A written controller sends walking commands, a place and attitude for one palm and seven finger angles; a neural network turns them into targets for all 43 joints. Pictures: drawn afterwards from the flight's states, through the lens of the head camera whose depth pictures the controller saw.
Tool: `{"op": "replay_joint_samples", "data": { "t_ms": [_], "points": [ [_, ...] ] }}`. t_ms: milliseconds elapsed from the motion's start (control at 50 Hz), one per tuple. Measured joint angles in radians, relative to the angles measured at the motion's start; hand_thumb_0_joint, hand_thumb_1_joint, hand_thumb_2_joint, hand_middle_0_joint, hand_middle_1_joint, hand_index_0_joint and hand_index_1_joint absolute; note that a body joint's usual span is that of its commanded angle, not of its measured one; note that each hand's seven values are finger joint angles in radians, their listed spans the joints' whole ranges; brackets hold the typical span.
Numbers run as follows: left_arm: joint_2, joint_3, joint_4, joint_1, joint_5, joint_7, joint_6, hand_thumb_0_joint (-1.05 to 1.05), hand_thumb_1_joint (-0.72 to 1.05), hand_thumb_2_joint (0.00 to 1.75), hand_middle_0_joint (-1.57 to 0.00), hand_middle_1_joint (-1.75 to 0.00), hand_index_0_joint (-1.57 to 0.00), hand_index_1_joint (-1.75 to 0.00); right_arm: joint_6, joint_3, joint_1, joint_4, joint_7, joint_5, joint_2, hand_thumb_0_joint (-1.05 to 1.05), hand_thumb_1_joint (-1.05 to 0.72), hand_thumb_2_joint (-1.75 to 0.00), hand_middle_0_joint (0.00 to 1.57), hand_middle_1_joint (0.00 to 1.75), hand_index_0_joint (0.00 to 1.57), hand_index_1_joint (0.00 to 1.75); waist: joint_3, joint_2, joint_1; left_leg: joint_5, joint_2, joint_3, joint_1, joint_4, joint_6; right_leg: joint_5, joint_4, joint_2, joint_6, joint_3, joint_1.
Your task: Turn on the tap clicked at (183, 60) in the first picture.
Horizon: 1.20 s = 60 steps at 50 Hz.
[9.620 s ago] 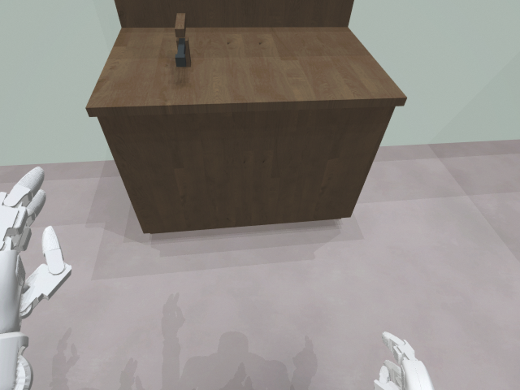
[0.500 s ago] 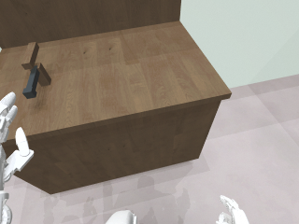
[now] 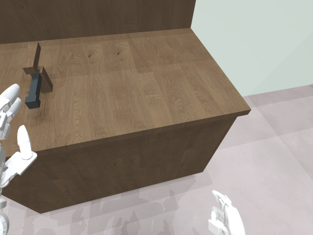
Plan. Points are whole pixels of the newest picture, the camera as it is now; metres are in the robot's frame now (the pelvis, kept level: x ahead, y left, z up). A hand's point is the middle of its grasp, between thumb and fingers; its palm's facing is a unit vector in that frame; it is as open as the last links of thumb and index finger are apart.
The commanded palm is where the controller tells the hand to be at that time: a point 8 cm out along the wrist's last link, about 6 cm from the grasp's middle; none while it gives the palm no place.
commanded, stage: come to a stop and stand still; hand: left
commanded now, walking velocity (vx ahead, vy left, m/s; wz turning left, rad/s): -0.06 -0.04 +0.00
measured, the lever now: (32, 102) +0.43 +0.40 +0.05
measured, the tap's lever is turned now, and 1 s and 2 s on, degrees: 0 0 0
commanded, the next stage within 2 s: none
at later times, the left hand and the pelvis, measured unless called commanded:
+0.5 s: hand (30, 198) +0.15 +0.21 +0.17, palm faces +0.40 -0.84 -0.38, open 7.4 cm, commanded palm +0.11 +0.25 +0.17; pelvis -0.05 -0.03 +0.00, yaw -1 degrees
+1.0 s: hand (16, 225) +0.11 +0.21 +0.17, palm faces +0.40 -0.83 -0.40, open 7.4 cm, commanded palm +0.07 +0.25 +0.17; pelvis -0.10 -0.02 +0.00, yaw +0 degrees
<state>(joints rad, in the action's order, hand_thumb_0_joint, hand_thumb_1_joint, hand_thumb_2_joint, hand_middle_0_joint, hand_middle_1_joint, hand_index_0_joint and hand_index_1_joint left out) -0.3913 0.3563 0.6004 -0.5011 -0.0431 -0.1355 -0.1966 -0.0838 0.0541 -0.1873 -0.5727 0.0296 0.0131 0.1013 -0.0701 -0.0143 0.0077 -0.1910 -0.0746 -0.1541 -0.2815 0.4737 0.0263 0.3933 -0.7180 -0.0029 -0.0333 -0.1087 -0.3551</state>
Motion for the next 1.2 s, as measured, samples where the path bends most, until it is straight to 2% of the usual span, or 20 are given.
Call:
{"op": "replay_joint_samples", "data": {
  "t_ms": [60,100,120,180,240,280,320,380,420,480,520,560,640,720,780,880,1000,1200],
  "points": [
    [-0.011,0.003,-0.019,0.002,-0.004,0.000,0.017,0.01,0.89,0.89,-0.21,-0.30,-0.21,-0.30,0.001,0.011,0.000,-0.001,0.002,0.000,-0.002,0.01,-0.90,-0.90,0.20,0.30,0.21,0.30,-0.007,0.013,0.007,0.003,-0.003,-0.003,-0.001,0.007,-0.008,-0.030,0.114,0.011,0.000,-0.006,0.055],
    [-0.016,0.012,-0.040,0.010,-0.003,-0.002,0.025,0.01,0.89,0.89,-0.21,-0.30,-0.21,-0.30,0.004,0.012,0.001,-0.001,0.003,-0.004,0.006,0.01,-0.90,-0.90,0.20,0.30,0.21,0.30,-0.010,0.019,0.011,-0.004,-0.005,-0.006,-0.012,0.032,-0.017,-0.107,0.205,0.012,0.008,-0.008,0.099],
    [-0.010,0.013,-0.053,0.017,-0.002,-0.002,0.029,0.01,0.89,0.89,-0.21,-0.30,-0.21,-0.30,0.007,0.010,0.006,-0.005,0.004,-0.006,0.016,0.01,-0.90,-0.90,0.20,0.30,0.21,0.30,-0.017,0.033,0.012,-0.010,-0.014,-0.003,-0.018,0.050,-0.022,-0.171,0.228,0.020,0.034,-0.014,0.108],
    [0.017,-0.001,-0.082,0.024,-0.007,-0.001,0.040,0.01,0.89,0.89,-0.21,-0.30,-0.21,-0.30,0.020,-0.004,0.008,-0.021,0.008,-0.016,0.050,0.01,-0.90,-0.90,0.20,0.30,0.21,0.30,-0.011,0.061,0.006,-0.072,-0.020,0.032,-0.041,0.104,-0.042,-0.173,0.218,0.039,0.104,-0.025,0.100],
    [0.040,-0.018,-0.087,0.009,-0.009,-0.005,0.051,0.01,0.89,0.89,-0.21,-0.30,-0.21,-0.30,0.033,-0.021,0.003,-0.038,0.015,-0.020,0.082,0.01,-0.91,-0.90,0.20,0.30,0.21,0.30,0.009,0.044,0.002,-0.195,0.024,0.090,-0.071,0.230,-0.049,-0.167,0.207,0.034,0.122,-0.013,0.082],
    [0.045,-0.028,-0.088,0.003,-0.006,-0.009,0.049,0.01,0.89,0.89,-0.21,-0.30,-0.21,-0.30,0.040,-0.032,-0.002,-0.047,0.025,-0.020,0.100,0.01,-0.91,-0.90,0.20,0.30,0.21,0.30,0.017,0.028,-0.007,-0.226,0.044,0.108,-0.076,0.295,-0.051,-0.176,0.211,0.028,0.124,-0.013,0.078],
    [0.042,-0.033,-0.084,0.003,-0.003,-0.012,0.047,0.01,0.89,0.89,-0.21,-0.30,-0.21,-0.30,0.045,-0.042,-0.008,-0.051,0.036,-0.020,0.116,0.01,-0.91,-0.90,0.20,0.30,0.20,0.30,0.023,0.014,-0.015,-0.233,0.052,0.112,-0.061,0.296,-0.049,-0.186,0.218,0.025,0.125,-0.018,0.077],
    [0.032,-0.031,-0.071,0.000,0.002,-0.015,0.035,0.01,0.88,0.89,-0.21,-0.30,-0.21,-0.30,0.051,-0.055,-0.024,-0.044,0.047,-0.016,0.136,0.01,-0.91,-0.90,0.20,0.30,0.20,0.30,0.033,0.004,-0.021,-0.202,0.052,0.112,-0.007,0.189,-0.042,-0.201,0.225,0.029,0.126,-0.031,0.069],
    [0.025,-0.028,-0.058,-0.001,0.003,-0.019,0.028,0.01,0.88,0.89,-0.21,-0.30,-0.21,-0.30,0.052,-0.063,-0.034,-0.037,0.051,-0.014,0.145,0.01,-0.91,-0.90,0.20,0.30,0.20,0.30,0.035,0.004,-0.023,-0.109,0.048,0.114,0.040,0.078,-0.032,-0.207,0.221,0.035,0.123,-0.041,0.063],
    [0.019,-0.022,-0.074,-0.003,0.009,-0.023,0.014,0.01,0.88,0.89,-0.21,-0.30,-0.21,-0.30,0.057,-0.062,-0.045,-0.042,0.056,-0.013,0.135,0.01,-0.91,-0.90,0.20,0.30,0.20,0.30,0.039,-0.018,0.000,-0.049,0.053,0.095,0.062,0.039,-0.022,-0.200,0.233,0.031,0.094,-0.023,0.072],
    [0.023,-0.021,-0.091,0.004,0.016,-0.025,0.012,0.01,0.88,0.89,-0.21,-0.30,-0.21,-0.30,0.049,-0.054,-0.058,-0.034,0.059,-0.012,0.130,0.01,-0.91,-0.90,0.20,0.30,0.20,0.30,0.051,-0.013,0.006,-0.044,0.052,0.092,0.063,0.019,-0.019,-0.171,0.240,0.032,0.065,-0.019,0.069],
    [0.024,-0.019,-0.111,0.025,0.023,-0.025,0.006,0.01,0.89,0.89,-0.21,-0.30,-0.21,-0.30,0.036,-0.047,-0.062,-0.028,0.058,-0.012,0.119,0.01,-0.91,-0.90,0.20,0.30,0.20,0.30,0.050,-0.010,0.010,-0.035,0.057,0.094,0.056,0.016,-0.018,-0.196,0.248,0.029,0.052,-0.017,0.064],
    [0.038,-0.027,-0.155,0.058,0.032,-0.019,0.007,0.01,0.89,0.89,-0.21,-0.30,-0.21,-0.30,0.019,-0.028,-0.051,-0.031,0.047,-0.011,0.095,0.01,-0.91,-0.90,0.20,0.30,0.20,0.30,0.043,0.004,0.015,-0.036,0.062,0.090,0.042,0.037,-0.019,-0.247,0.241,0.028,0.071,-0.006,0.053],
    [0.059,-0.046,-0.173,0.060,0.033,-0.012,0.023,0.01,0.89,0.89,-0.21,-0.30,-0.21,-0.30,0.018,-0.014,-0.043,-0.041,0.034,-0.003,0.074,0.01,-0.91,-0.90,0.20,0.30,0.20,0.30,0.049,0.018,0.015,-0.111,0.060,0.090,0.011,0.072,-0.017,-0.264,0.260,0.036,0.107,0.001,0.043],
    [0.062,-0.058,-0.159,0.055,0.028,-0.015,0.030,0.01,0.89,0.89,-0.21,-0.30,-0.21,-0.30,0.022,-0.009,-0.036,-0.050,0.028,0.001,0.067,0.01,-0.91,-0.90,0.20,0.30,0.20,0.30,0.043,0.018,0.010,-0.134,0.066,0.099,-0.005,0.087,-0.015,-0.297,0.276,0.036,0.119,-0.001,0.039],
    [0.053,-0.062,-0.140,0.035,0.023,-0.019,0.034,0.01,0.89,0.89,-0.21,-0.30,-0.21,-0.30,0.039,-0.009,-0.042,-0.056,0.032,0.004,0.071,0.01,-0.91,-0.90,0.20,0.30,0.21,0.30,0.039,0.014,0.000,-0.098,0.068,0.106,0.003,0.058,-0.009,-0.272,0.291,0.040,0.108,0.002,0.045],
    [0.027,-0.037,-0.127,0.036,0.025,-0.024,0.022,0.01,0.89,0.89,-0.21,-0.30,-0.21,-0.30,0.035,-0.023,-0.061,-0.043,0.040,-0.003,0.095,0.01,-0.91,-0.90,0.20,0.30,0.20,0.30,0.025,0.018,-0.002,0.022,0.062,0.107,0.025,0.006,-0.010,-0.260,0.307,0.047,0.078,0.005,0.058],
    [0.052,-0.053,-0.166,0.038,0.039,-0.019,0.025,0.01,0.89,0.89,-0.21,-0.30,-0.21,-0.30,0.015,-0.034,-0.059,-0.046,0.042,-0.006,0.110,0.01,-0.91,-0.90,0.20,0.30,0.20,0.30,0.031,0.023,0.003,-0.017,0.067,0.096,0.018,0.024,-0.004,-0.259,0.307,0.047,0.077,0.022,0.056]
  ]
}}
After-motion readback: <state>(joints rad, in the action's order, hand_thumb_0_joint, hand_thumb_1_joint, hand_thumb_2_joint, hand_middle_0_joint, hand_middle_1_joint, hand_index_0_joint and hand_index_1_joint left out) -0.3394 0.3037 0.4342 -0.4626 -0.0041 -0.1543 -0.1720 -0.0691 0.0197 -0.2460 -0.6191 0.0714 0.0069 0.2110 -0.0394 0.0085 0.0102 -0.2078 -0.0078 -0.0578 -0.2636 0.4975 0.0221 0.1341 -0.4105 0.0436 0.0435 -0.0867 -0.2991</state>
